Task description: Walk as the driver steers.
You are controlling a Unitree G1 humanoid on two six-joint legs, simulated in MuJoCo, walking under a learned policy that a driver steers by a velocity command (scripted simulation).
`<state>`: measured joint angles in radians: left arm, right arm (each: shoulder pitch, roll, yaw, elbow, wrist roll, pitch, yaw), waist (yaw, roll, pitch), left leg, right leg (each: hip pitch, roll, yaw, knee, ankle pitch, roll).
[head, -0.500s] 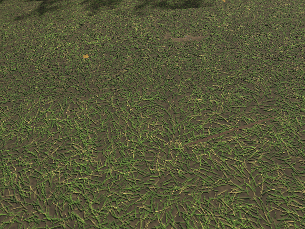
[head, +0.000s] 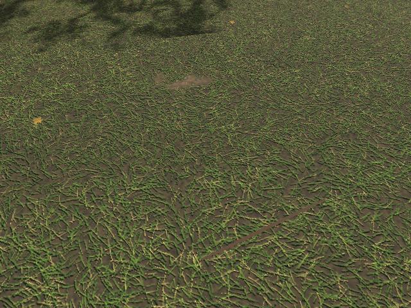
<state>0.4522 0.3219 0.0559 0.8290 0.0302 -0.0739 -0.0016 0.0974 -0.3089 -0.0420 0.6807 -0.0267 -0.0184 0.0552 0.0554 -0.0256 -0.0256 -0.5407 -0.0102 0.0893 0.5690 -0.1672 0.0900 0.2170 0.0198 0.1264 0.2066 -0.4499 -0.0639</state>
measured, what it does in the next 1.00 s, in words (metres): walks ahead, turning left: right foot, then left foot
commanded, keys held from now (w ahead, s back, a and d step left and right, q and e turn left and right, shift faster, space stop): w+q+shift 0.36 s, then w+shift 0.34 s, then w+e+shift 0.30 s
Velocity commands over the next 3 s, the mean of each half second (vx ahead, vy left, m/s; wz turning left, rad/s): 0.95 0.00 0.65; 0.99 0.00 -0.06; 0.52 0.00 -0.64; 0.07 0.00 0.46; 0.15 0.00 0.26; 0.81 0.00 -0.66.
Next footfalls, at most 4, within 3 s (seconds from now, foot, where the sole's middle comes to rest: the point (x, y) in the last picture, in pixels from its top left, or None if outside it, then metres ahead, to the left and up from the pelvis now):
0.44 right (228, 269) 0.62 -0.01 -0.75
0.86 left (131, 196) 0.89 0.36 -0.75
1.34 right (160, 145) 1.32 0.32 -0.94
1.66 left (134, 127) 1.43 0.47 -0.94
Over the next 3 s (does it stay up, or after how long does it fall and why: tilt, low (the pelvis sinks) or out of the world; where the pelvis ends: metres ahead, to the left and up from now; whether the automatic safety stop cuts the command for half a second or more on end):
stays up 1.64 0.36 -0.20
